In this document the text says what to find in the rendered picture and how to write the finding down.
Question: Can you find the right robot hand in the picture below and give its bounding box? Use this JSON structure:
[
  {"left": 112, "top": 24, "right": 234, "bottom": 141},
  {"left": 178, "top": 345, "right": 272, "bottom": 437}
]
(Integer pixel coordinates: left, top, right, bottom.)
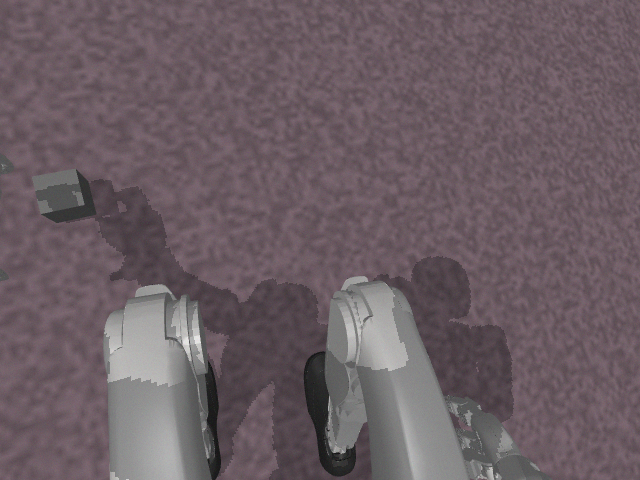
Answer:
[{"left": 444, "top": 395, "right": 523, "bottom": 480}]

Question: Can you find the right robot arm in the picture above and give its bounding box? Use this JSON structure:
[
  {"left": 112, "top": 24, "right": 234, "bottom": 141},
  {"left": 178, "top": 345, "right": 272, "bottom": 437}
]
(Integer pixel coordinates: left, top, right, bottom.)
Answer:
[{"left": 493, "top": 455, "right": 552, "bottom": 480}]

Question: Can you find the cube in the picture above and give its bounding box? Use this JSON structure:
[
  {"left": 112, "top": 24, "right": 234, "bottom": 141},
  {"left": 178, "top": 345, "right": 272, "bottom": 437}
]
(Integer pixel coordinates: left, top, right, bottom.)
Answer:
[{"left": 32, "top": 169, "right": 97, "bottom": 223}]

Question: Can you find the right robot foot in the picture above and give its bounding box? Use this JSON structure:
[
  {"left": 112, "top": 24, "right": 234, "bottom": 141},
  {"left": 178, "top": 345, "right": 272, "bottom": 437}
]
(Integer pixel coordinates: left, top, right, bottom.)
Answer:
[{"left": 304, "top": 352, "right": 356, "bottom": 476}]

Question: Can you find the left robot foot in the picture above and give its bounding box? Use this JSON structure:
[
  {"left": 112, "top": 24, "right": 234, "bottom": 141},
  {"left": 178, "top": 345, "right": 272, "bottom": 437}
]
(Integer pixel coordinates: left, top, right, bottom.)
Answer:
[{"left": 205, "top": 361, "right": 221, "bottom": 480}]

